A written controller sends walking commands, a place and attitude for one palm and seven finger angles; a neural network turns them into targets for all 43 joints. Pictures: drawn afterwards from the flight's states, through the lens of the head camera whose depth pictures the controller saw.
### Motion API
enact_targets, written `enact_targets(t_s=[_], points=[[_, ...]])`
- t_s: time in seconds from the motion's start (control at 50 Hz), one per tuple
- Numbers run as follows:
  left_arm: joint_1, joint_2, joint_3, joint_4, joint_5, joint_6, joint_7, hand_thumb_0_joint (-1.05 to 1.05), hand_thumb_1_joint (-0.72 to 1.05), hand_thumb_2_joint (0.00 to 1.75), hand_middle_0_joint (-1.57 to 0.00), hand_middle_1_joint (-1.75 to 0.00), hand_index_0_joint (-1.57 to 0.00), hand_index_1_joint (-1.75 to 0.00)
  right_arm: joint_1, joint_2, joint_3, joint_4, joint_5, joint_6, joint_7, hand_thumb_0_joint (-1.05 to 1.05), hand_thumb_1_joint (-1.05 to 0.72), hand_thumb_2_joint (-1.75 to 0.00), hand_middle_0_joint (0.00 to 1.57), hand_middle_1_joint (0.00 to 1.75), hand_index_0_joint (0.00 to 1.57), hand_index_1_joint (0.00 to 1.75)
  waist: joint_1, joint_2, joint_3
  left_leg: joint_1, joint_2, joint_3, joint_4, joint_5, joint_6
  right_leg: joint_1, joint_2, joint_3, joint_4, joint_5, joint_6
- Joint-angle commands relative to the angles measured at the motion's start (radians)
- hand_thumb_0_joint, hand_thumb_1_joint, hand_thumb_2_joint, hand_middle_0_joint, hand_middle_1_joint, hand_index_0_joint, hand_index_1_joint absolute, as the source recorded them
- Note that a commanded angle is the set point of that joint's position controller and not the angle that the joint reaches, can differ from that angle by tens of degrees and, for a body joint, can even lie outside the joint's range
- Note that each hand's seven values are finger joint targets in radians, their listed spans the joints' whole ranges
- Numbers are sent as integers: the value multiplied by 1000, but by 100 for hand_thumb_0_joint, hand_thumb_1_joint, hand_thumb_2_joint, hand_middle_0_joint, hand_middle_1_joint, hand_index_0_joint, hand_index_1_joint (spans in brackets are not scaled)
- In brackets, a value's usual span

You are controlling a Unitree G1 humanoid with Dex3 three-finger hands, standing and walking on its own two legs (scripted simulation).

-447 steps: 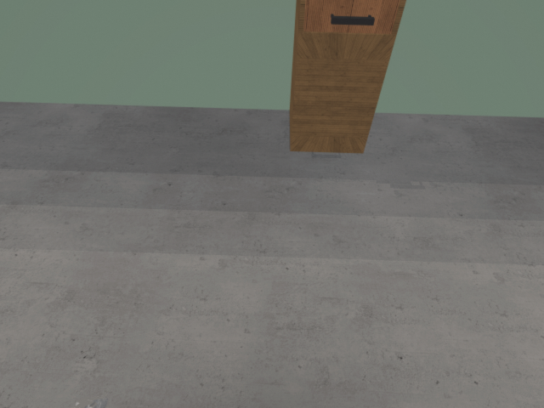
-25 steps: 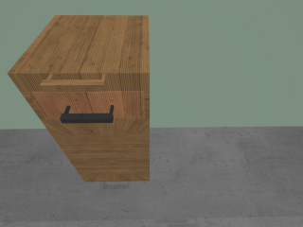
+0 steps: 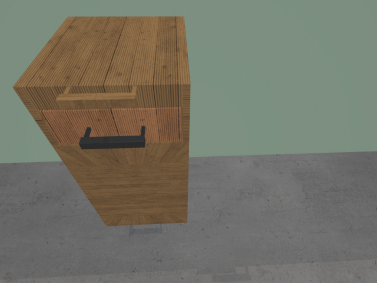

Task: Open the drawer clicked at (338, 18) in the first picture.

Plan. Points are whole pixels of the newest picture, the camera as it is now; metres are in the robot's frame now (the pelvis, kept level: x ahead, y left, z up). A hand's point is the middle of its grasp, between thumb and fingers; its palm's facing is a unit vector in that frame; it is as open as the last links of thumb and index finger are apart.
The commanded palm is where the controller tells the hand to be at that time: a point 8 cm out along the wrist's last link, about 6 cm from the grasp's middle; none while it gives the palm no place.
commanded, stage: look again from close up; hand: left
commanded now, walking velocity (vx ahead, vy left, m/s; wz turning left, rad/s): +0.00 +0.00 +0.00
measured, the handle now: (114, 136) +0.49 +0.24 -0.01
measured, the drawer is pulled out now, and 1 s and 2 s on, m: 0.00 0.00 0.00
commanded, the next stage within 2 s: raise the hand with hooked fingers in 0.10 s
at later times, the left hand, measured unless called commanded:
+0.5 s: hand (88, 257) +0.18 +0.22 -0.04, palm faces -0.02 -0.19 -0.98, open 8.0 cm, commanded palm +0.12 +0.23 -0.02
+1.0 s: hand (83, 241) +0.20 +0.22 +0.00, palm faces -0.01 -0.10 -1.00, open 10.8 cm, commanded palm +0.17 +0.22 +0.06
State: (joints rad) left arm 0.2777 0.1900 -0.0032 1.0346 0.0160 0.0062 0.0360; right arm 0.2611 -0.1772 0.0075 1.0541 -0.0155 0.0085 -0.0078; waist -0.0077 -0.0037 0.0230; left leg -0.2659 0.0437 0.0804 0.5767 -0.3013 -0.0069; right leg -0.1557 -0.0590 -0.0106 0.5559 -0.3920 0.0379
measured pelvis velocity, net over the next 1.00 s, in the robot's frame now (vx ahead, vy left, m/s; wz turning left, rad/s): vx -0.03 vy -0.03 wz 0.02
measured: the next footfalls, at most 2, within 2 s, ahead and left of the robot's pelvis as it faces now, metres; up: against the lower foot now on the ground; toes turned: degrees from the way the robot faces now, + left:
none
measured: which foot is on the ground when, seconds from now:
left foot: down 0.00-1.00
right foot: down 0.00-1.00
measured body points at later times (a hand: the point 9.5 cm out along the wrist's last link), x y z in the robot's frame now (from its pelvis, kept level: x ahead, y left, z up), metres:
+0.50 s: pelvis -0.03 -0.02 -0.02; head -0.01 -0.05 +0.43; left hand +0.17 +0.23 +0.02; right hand +0.17 -0.27 -0.11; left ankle +0.00 +0.12 -0.73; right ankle -0.06 -0.14 -0.73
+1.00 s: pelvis -0.03 -0.03 -0.02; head -0.01 -0.06 +0.43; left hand +0.19 +0.23 +0.06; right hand +0.16 -0.23 -0.14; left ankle +0.00 +0.12 -0.73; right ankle -0.06 -0.14 -0.73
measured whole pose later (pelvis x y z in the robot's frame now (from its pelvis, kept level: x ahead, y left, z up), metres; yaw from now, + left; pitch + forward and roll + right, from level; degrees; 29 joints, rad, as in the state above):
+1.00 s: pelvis -0.03 -0.03 -0.02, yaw +1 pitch +7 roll +1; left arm 0.24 0.39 -0.02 0.02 0.98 0.05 0.27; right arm 0.15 -0.19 0.02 0.63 -0.04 0.04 -0.03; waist 0.05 0.06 -0.08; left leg -0.56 0.07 0.03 0.74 -0.30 -0.04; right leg -0.47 -0.03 -0.04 0.79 -0.45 -0.01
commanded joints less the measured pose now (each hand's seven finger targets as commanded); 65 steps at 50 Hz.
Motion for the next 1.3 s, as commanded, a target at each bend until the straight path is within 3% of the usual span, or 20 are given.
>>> enact_targets(t_s=[0.0,0.16,0.18,0.2,0.22,0.24,0.26,0.3,0.36,0.38,0.44,0.48,0.56,0.68,0.74,0.84,0.94,1.06,1.18,1.28], points=[[77,99,15,-18,-2,-17,1,0,90,90,-20,-30,-20,-30,37,-117,-26,-37,1,-28,-10,0,-90,-90,20,30,20,30,15,20,25,46,70,-97,-166,124,52,-87,-16,28,-108,123,-56],[92,98,13,17,-3,-24,3,0,90,90,-20,-30,-20,-30,42,-109,-21,6,6,-33,-17,0,-90,-90,20,30,20,30,13,-5,10,103,69,-65,-133,278,42,-73,-32,38,-121,280,-52],[140,109,16,32,9,-39,38,0,90,90,-20,-30,-20,-30,-39,-136,-31,-73,13,-34,-11,0,-90,-90,20,30,20,30,31,-59,90,1,86,-53,79,356,7,-121,-91,122,-187,609,-36],[-647,467,44,-1449,193,-198,68,0,88,89,-20,-32,-20,-32,2,-254,-36,-360,62,-178,-64,0,-90,-90,20,30,20,30,-46,229,-408,274,-32,-41,-95,516,59,-75,29,69,-2,607,-89],[-163,360,66,-1179,208,-124,150,0,85,88,-20,-33,-20,-33,-48,-177,-45,-316,48,-282,-106,0,-90,-90,20,30,20,30,39,384,-390,389,22,-69,-113,643,49,-188,49,-34,97,297,-87],[77,176,-17,-1079,201,26,199,0,83,87,-21,-34,-21,-34,-79,-143,-62,-295,74,-322,-110,0,-90,-90,20,30,20,30,5,302,-241,237,26,-80,-151,538,25,-275,65,-83,142,85,-64],[117,73,-89,-1038,267,52,208,0,81,86,-21,-36,-21,-36,-80,-129,-53,-297,77,-329,-110,0,-90,-90,20,30,20,30,-10,187,-156,144,26,-77,-126,462,28,-296,59,-81,104,90,-60],[75,254,21,-1070,481,39,267,0,76,84,-21,-39,-21,-39,-124,-184,-67,-369,19,-297,-99,0,-90,-90,20,30,20,30,-2,20,-150,-12,-26,-58,-14,244,33,-326,63,-43,6,171,-71],[333,209,26,-913,801,59,336,0,69,81,-22,-43,-22,-43,-160,-165,-90,-470,-27,-195,-55,0,-90,-90,20,30,20,30,84,-138,-214,-150,-41,-42,68,298,13,-339,94,-43,103,226,-85],[373,144,-30,-882,882,60,351,0,67,80,-22,-45,-22,-45,-185,-163,-98,-499,-40,-157,-35,0,-90,-90,20,30,20,30,94,-184,-169,-216,-44,-41,82,248,9,-377,97,-26,117,206,-90],[388,192,9,-910,1035,-3,382,0,60,77,-22,-50,-22,-50,-243,-150,-102,-556,-35,-86,16,0,-90,-90,20,30,20,30,150,-188,-168,-306,-60,-27,133,160,8,-381,79,69,128,221,-106],[273,244,20,-1039,1080,-42,402,0,55,75,-22,-53,-22,-53,-263,-154,-96,-602,-41,-60,29,0,-90,-90,20,30,20,30,139,-120,-227,-304,-72,-21,163,119,19,-395,67,88,146,204,-101],[-20,357,140,-1242,1062,-93,470,0,46,71,-23,-58,-23,-58,-258,-144,-104,-637,-59,-42,3,0,-90,-90,20,30,20,30,83,-7,-319,-236,-83,-28,245,56,33,-478,56,122,146,82,-83],[-242,360,90,-1271,1045,-107,509,0,32,65,-24,-68,-24,-68,-269,-138,-90,-621,-64,-55,-17,0,-90,-90,20,30,20,30,16,60,-322,-176,-75,-57,323,-3,41,-610,54,99,143,-38,-79],[-219,371,85,-1231,1022,-30,465,0,25,62,-25,-72,-25,-72,-280,-135,-78,-616,-48,-48,-26,0,-90,-90,20,30,20,30,37,72,-351,-179,-72,-48,270,39,43,-498,64,61,147,73,-72],[-71,367,78,-1125,966,88,321,0,13,57,-25,-80,-25,-80,-291,-138,-51,-610,-22,-26,-44,0,-90,-90,20,30,20,30,77,-53,-295,-193,-75,-33,163,125,39,-291,63,55,87,270,-54],[-105,402,109,-1202,965,29,256,0,1,52,-26,-87,-26,-87,-271,-140,-46,-601,-31,-28,-42,0,-90,-90,20,30,20,30,92,-28,-261,-128,-69,-35,93,162,38,-249,60,21,56,284,-53],[-196,413,154,-1248,968,-46,319,0,-13,46,-27,-96,-27,-96,-225,-144,-75,-583,-37,-38,-31,0,-90,-90,20,30,20,30,82,4,-315,-58,-67,-35,82,197,36,-252,62,-7,59,284,-57],[-300,377,80,-1239,958,22,311,0,-27,40,-28,-105,-28,-105,-232,-159,-88,-568,-15,-25,-21,0,-90,-90,20,30,20,30,64,48,-309,0,-61,-37,51,231,34,-256,71,-32,47,283,-62],[-349,396,62,-1261,956,71,244,0,-38,35,-29,-112,-29,-112,-252,-162,-78,-575,-5,-12,-21,0,-90,-90,20,30,20,30,80,56,-307,52,-55,-47,2,295,32,-201,75,-44,26,306,-67]])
